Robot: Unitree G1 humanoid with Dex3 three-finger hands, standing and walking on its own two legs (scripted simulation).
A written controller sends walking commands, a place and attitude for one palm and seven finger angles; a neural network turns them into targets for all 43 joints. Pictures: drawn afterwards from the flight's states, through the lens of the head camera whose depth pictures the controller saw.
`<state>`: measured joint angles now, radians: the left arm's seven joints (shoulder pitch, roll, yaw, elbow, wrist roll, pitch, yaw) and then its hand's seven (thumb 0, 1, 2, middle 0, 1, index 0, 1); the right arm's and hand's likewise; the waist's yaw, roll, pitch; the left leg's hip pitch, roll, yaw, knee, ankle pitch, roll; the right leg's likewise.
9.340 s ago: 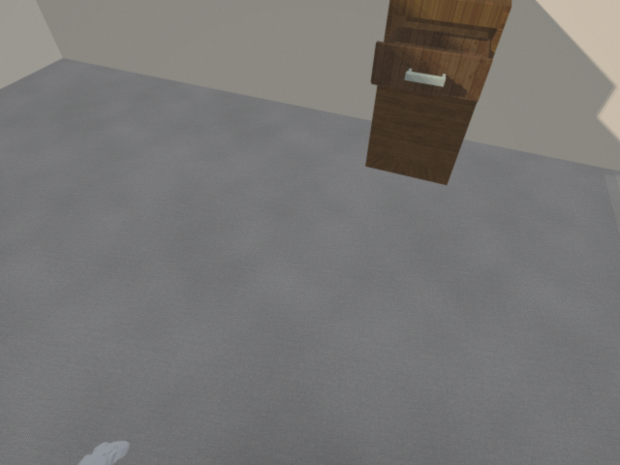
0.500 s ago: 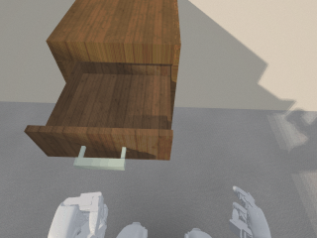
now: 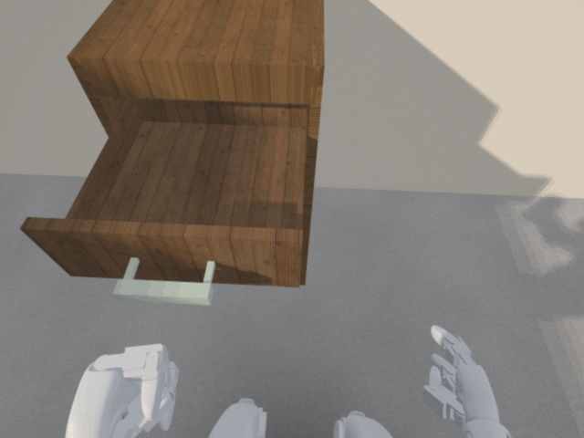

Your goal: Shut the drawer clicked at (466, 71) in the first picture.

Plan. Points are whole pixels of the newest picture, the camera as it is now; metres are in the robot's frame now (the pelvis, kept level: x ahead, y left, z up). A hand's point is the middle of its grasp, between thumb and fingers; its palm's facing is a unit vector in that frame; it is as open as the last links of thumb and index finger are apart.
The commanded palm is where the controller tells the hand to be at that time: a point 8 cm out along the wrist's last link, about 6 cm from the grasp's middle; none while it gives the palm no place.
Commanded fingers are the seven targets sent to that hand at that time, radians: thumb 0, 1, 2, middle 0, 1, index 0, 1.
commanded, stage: bring the fist close to the handle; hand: left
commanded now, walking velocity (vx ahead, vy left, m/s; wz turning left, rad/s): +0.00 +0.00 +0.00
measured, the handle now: (168, 278) +0.33 +0.21 +0.00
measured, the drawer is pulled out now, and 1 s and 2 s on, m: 0.30 0.30 0.26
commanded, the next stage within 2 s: push the drawer shut in 1.10 s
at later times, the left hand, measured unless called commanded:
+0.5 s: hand (183, 369) +0.20 +0.15 +0.02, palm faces -0.02 -1.00 -0.04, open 3.2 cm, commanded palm +0.18 +0.21 +0.02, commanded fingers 0.00 0.90 0.90 -1.40 -1.60 -1.40 -1.60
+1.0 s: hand (187, 355) +0.22 +0.15 +0.01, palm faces -0.02 -1.00 -0.01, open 3.2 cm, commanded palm +0.20 +0.21 +0.00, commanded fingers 0.00 0.90 0.90 -1.40 -1.60 -1.40 -1.60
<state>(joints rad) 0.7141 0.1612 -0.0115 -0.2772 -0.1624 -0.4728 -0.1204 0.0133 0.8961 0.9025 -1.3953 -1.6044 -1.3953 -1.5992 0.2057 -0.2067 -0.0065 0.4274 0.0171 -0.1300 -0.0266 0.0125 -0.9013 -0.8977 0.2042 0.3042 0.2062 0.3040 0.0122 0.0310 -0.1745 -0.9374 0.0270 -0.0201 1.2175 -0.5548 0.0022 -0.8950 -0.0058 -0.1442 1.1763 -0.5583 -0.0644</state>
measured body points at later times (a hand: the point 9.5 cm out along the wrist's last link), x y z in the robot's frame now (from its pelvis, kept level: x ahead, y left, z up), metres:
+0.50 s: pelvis -0.01 +0.00 -0.02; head +0.08 +0.00 +0.42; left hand +0.20 +0.21 +0.02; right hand +0.18 -0.24 -0.10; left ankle +0.02 +0.12 -0.64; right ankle +0.01 -0.09 -0.64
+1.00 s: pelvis -0.01 +0.02 -0.03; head +0.09 +0.03 +0.41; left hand +0.22 +0.21 +0.01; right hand +0.18 -0.21 -0.12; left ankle +0.02 +0.12 -0.64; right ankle +0.01 -0.08 -0.64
